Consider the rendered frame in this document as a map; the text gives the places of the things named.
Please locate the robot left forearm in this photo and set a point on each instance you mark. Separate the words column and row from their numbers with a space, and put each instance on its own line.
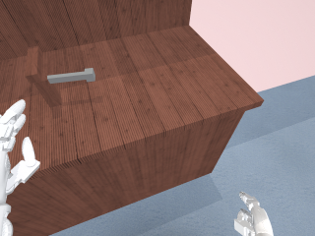
column 6, row 227

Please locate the left robot hand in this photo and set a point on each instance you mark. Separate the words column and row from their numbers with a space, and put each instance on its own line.
column 10, row 124

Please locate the right robot hand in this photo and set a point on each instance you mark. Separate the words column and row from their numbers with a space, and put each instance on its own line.
column 256, row 221

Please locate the tap lever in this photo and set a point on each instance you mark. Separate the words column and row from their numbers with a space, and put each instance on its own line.
column 88, row 75

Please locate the counter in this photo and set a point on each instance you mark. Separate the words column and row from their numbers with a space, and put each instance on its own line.
column 161, row 109

